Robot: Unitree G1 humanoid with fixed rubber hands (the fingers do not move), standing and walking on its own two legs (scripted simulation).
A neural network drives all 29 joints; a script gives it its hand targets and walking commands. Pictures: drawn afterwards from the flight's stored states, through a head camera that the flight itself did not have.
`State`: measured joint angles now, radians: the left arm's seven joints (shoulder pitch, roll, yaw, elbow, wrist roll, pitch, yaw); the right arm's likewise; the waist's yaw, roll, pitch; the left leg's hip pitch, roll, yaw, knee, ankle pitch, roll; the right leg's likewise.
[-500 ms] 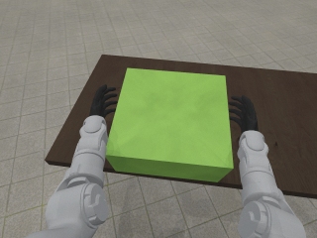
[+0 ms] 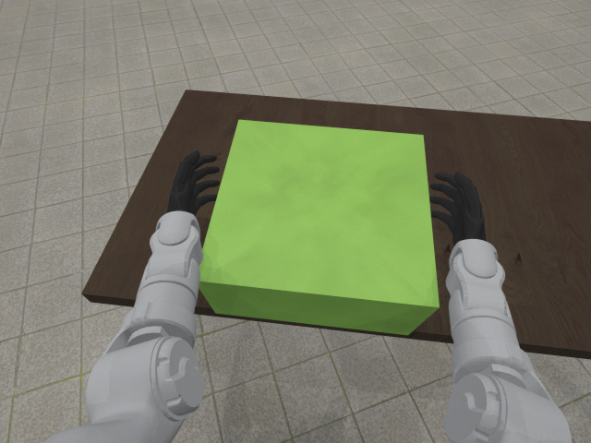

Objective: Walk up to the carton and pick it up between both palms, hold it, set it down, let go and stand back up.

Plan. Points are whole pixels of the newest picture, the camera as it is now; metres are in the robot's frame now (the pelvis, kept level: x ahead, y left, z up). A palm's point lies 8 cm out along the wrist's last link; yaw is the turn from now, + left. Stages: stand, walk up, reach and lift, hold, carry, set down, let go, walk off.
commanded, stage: set down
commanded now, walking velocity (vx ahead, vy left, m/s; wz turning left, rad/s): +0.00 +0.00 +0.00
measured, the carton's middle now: (320, 223) +0.46 -0.03 +0.00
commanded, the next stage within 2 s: none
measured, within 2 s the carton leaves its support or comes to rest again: rests again in 0.14 s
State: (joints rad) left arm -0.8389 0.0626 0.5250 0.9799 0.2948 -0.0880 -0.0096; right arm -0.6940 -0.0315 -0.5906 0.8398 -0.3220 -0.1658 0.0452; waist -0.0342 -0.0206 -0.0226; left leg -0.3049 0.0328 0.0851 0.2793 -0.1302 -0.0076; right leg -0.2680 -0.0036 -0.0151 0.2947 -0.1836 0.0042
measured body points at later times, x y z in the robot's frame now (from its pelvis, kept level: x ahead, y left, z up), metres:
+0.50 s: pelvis +0.00 +0.00 +0.00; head +0.08 -0.01 +0.44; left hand +0.45 +0.17 +0.06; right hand +0.41 -0.22 +0.05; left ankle -0.01 +0.12 -0.75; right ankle -0.03 -0.11 -0.75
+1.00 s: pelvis +0.00 +0.00 +0.00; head +0.09 +0.01 +0.44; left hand +0.46 +0.17 +0.06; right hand +0.42 -0.23 +0.05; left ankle -0.01 +0.12 -0.75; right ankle -0.03 -0.11 -0.75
